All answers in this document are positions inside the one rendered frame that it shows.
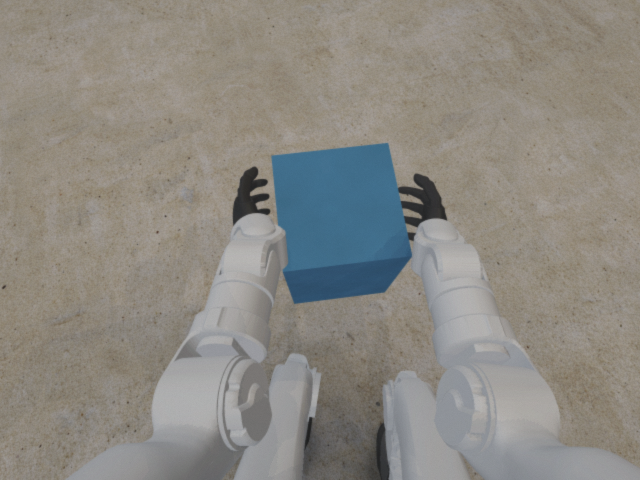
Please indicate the left robot forearm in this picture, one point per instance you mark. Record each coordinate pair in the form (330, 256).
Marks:
(236, 316)

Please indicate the right robot forearm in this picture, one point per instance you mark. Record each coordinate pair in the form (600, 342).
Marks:
(468, 325)

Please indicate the right robot upper arm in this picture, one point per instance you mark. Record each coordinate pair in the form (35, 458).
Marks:
(505, 422)

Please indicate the left robot upper arm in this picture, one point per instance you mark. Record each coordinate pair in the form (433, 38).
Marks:
(206, 412)

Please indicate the carton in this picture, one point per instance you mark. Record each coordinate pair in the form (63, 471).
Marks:
(345, 228)

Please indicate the robot left thigh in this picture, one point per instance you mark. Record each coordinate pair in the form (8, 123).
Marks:
(293, 395)

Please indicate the right robot hand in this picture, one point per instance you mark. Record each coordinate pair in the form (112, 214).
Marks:
(429, 196)

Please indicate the left robot foot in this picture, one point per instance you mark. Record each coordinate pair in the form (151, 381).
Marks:
(308, 432)

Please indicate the left robot hand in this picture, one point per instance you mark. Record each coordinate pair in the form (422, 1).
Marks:
(245, 204)

